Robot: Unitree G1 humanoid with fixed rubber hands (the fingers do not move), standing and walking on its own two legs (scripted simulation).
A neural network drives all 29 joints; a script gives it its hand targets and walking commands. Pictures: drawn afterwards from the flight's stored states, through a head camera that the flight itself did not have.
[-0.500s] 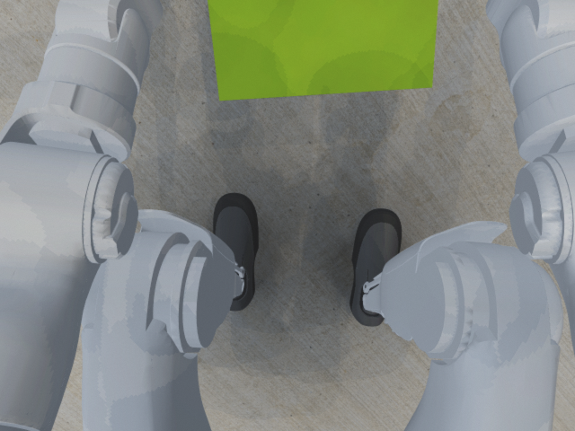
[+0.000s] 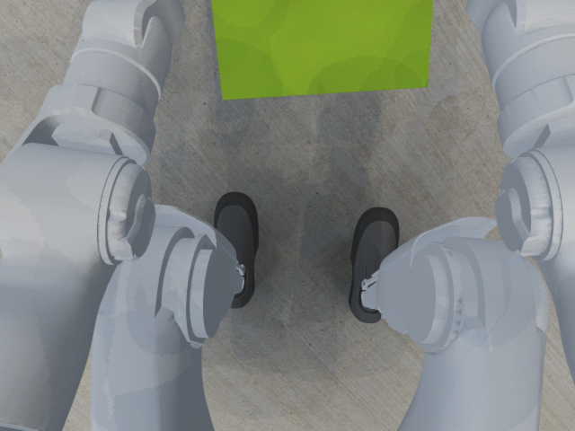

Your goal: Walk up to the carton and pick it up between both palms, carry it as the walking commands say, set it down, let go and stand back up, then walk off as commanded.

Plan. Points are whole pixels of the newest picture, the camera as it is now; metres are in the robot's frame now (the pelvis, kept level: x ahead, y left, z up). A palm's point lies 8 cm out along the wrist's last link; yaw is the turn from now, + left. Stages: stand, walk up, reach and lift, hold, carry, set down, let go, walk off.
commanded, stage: reach and lift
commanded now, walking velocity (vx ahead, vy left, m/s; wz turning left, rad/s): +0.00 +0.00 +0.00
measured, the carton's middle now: out of the picture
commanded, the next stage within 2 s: none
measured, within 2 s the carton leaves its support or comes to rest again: leaves its support in 0.88 s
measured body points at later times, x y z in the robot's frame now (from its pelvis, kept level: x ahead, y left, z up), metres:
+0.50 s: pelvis +0.00 +0.00 -0.01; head +0.38 -0.02 +0.22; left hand +0.58 +0.15 -0.19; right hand +0.58 -0.14 -0.20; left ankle +0.13 +0.12 -0.33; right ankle +0.11 -0.12 -0.33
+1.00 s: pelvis +0.01 +0.01 -0.01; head +0.38 -0.02 +0.25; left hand +0.58 +0.14 -0.16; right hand +0.58 -0.15 -0.18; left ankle +0.13 +0.13 -0.33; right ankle +0.11 -0.12 -0.33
